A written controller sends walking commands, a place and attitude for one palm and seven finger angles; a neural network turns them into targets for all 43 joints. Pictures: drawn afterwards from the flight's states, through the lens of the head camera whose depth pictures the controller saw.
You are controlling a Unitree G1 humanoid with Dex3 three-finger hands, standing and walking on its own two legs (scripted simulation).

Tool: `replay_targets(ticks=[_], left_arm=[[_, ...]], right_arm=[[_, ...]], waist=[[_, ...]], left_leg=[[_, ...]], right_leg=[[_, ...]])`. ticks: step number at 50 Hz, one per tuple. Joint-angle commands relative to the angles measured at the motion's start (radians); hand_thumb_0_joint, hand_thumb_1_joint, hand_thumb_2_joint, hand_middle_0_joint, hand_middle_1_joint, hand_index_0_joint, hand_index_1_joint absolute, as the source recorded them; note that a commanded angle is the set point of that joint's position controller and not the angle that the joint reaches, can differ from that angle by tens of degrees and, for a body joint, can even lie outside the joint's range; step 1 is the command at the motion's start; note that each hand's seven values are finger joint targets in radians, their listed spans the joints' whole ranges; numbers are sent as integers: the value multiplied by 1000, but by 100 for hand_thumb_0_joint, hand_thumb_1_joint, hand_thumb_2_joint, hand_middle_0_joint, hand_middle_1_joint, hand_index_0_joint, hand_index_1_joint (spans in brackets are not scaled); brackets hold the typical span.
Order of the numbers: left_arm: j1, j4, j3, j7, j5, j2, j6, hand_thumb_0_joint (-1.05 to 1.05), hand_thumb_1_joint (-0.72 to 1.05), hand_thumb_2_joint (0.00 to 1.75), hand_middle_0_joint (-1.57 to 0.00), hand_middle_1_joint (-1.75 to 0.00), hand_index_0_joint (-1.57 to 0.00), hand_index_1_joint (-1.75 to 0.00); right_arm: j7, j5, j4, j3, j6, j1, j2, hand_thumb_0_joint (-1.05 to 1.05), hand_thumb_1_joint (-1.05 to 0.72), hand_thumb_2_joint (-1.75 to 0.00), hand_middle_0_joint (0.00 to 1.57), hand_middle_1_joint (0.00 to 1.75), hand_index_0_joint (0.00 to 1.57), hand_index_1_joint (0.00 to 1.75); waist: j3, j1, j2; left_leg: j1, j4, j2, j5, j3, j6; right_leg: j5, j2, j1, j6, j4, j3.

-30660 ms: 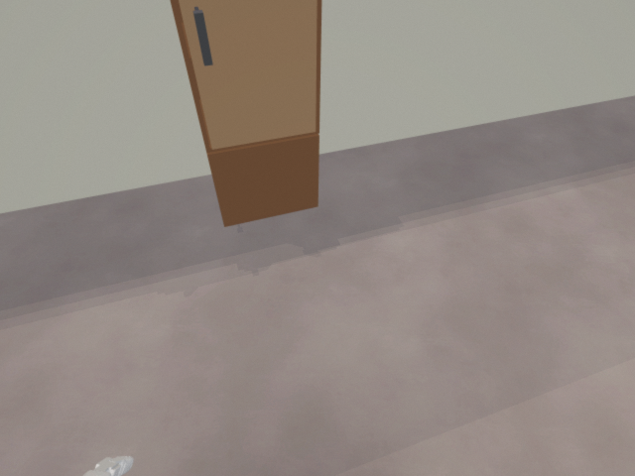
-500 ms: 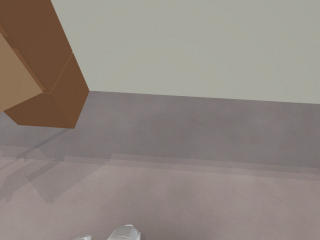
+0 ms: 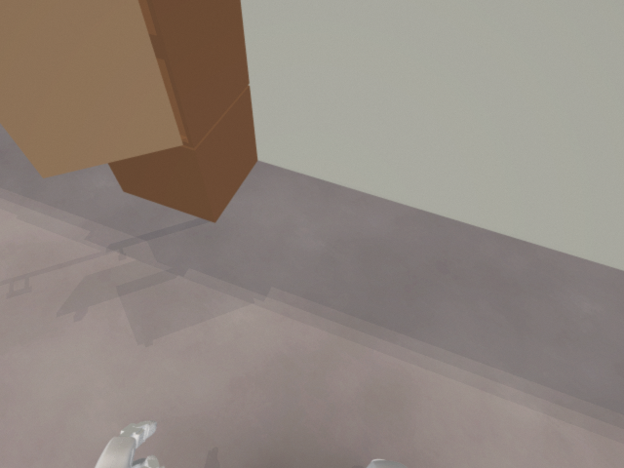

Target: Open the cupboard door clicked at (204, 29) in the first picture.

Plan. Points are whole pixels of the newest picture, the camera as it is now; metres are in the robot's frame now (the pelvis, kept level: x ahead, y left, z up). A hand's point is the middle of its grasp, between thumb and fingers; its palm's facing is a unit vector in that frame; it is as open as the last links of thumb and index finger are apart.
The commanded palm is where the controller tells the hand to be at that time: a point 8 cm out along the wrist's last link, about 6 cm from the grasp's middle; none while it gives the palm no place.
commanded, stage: turn to face it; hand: left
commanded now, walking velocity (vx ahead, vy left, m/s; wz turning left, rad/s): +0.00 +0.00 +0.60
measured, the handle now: out of the picture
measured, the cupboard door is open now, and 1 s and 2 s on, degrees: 44 44 44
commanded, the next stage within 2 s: take the last steps up to it in 0.56 s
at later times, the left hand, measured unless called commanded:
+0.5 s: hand out of the picture -0.03 +0.19 -0.19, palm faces +0.32 -0.92 -0.21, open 7.3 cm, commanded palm none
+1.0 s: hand out of the picture +0.01 +0.18 -0.16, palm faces +0.45 -0.86 -0.22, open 7.3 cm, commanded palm none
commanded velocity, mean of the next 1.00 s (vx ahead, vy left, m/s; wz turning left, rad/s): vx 0.11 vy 0.05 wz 0.31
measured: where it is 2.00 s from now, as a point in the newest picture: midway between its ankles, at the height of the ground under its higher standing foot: (232, 423)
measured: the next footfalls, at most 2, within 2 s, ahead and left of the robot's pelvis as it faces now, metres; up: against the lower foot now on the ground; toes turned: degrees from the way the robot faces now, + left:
right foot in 0.08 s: +0.03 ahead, -0.14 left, +0.00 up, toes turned +3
left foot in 0.48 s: +0.02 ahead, +0.10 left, +0.00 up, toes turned +20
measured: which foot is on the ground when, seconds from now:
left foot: down 0.00-0.08, up 0.10-0.46, down 0.48-0.90, up 0.92-1.00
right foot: up 0.00-0.06, down 0.08-0.48, up 0.50-0.88, down 0.90-1.00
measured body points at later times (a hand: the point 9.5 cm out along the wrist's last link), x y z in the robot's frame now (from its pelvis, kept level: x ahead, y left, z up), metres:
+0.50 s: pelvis +0.01 -0.01 -0.02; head +0.05 +0.02 +0.43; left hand -0.04 +0.24 -0.17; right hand +0.20 -0.23 -0.14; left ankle -0.01 +0.09 -0.74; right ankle -0.01 -0.15 -0.74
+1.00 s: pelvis +0.04 -0.01 +0.00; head +0.05 -0.03 +0.45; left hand -0.02 +0.23 -0.14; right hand +0.15 -0.23 -0.17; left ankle -0.01 +0.10 -0.68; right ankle +0.05 -0.13 -0.74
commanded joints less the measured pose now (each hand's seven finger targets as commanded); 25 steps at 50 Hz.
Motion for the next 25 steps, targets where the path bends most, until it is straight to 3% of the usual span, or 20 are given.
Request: replay_targets(ticks=[1,2,3,4,5,6,7,8,10,14,18,20,22,23,24,25], left_arm=[[73,-65,18,13,-3,79,-32,0,90,90,-20,-30,-20,-30],[111,-55,22,17,-3,98,-40,0,90,90,-20,-30,-20,-30],[157,-47,36,25,3,148,-49,0,90,90,-20,-30,-20,-30],[166,-48,51,31,19,229,-54,0,90,90,-20,-30,-20,-30],[149,-57,40,33,15,226,-53,0,90,90,-20,-30,-20,-30],[86,-72,25,31,12,187,-51,0,90,90,-20,-30,-20,-30],[44,-77,22,36,9,133,-54,0,90,90,-20,-30,-20,-30],[30,-82,12,32,5,108,-56,0,90,90,-20,-30,-20,-30],[67,-72,6,29,3,95,-64,0,90,90,-20,-30,-20,-30],[161,-37,18,32,11,125,-68,0,90,90,-20,-30,-20,-30],[199,-8,28,28,20,151,-65,0,90,90,-20,-30,-20,-30],[196,2,31,25,19,154,-64,0,90,90,-20,-30,-20,-30],[169,9,30,21,10,149,-61,0,90,90,-20,-30,-20,-30],[153,-2,25,17,0,130,-59,0,90,90,-20,-30,-20,-30],[154,-30,9,12,-8,59,-51,0,90,90,-20,-30,-20,-30],[111,-44,-2,19,-4,45,-37,0,90,90,-20,-30,-20,-30]], right_arm=[[-16,2,-77,-64,-16,-22,-224,0,-90,-90,20,30,20,30],[-15,9,-85,-61,-15,-41,-211,0,-90,-90,20,30,20,30],[-10,18,-96,-58,-15,-45,-168,0,-90,-90,20,30,20,30],[-6,22,-118,-50,-17,-48,-107,0,-90,-90,20,30,20,30],[-1,10,-113,-58,-12,-54,-156,0,-90,-90,20,30,20,30],[10,5,-108,-55,-7,-27,-144,0,-90,-90,20,30,20,30],[9,5,-79,-61,5,-17,-134,0,-90,-90,20,30,20,30],[14,4,-58,-57,11,-19,-138,0,-90,-90,20,30,20,30],[21,7,-66,-45,13,-36,-111,0,-90,-90,20,30,20,30],[22,13,-73,-27,12,-106,-83,0,-90,-90,20,30,20,30],[21,17,-77,-15,0,-134,-67,0,-90,-90,20,30,20,30],[17,17,-70,-11,-6,-118,-68,0,-90,-90,20,30,20,30],[12,14,-47,-14,-16,-45,-90,0,-90,-90,20,30,20,30],[7,8,-30,-26,-26,21,-142,0,-90,-90,20,30,20,30],[1,-2,-25,-48,-35,81,-249,0,-90,-90,20,30,20,30],[-14,4,-17,-53,-22,103,-284,0,-90,-90,20,30,20,30]], waist=[[-155,29,188],[-160,55,142],[-168,80,3],[-152,89,-295],[-125,76,-249],[-82,36,-172],[-95,10,-243],[-67,0,-220],[-74,10,-211],[-94,51,-162],[-99,71,-213],[-102,58,-212],[-125,10,-188],[-173,-29,-60],[-211,-53,238],[-206,-57,257]], left_leg=[[52,-64,198,331,-264,109],[-29,-25,173,271,-261,82],[-180,81,103,67,-202,28],[-329,328,-52,-309,29,-60],[-301,563,-10,-405,33,-57],[-293,668,14,-331,25,-56],[-304,721,35,-293,29,-65],[-303,751,53,-233,54,-80],[-303,693,53,-203,97,-96],[-253,493,58,-228,147,-100],[-154,298,39,-244,195,-78],[-85,201,27,-202,210,-65],[89,12,22,-38,205,-47],[249,-65,95,148,144,-17],[382,-92,369,501,-215,117],[309,-100,457,691,-271,223]], right_leg=[[81,48,161,-19,-217,-24],[168,37,281,-24,-346,-13],[161,-98,433,-56,-494,111],[222,-373,472,-170,-569,374],[307,-460,315,-244,-563,378],[309,-389,252,-250,-547,266],[389,-332,263,-219,-526,218],[498,-276,266,-202,-494,120],[681,-242,321,-184,-460,20],[787,-273,400,-195,-425,-8],[841,-284,400,-199,-383,-26],[849,-282,372,-187,-350,-33],[762,-252,282,-132,-250,-79],[621,-224,176,-86,-126,-128],[10,-84,-70,-12,89,-175],[-259,-59,-91,-15,201,-64]])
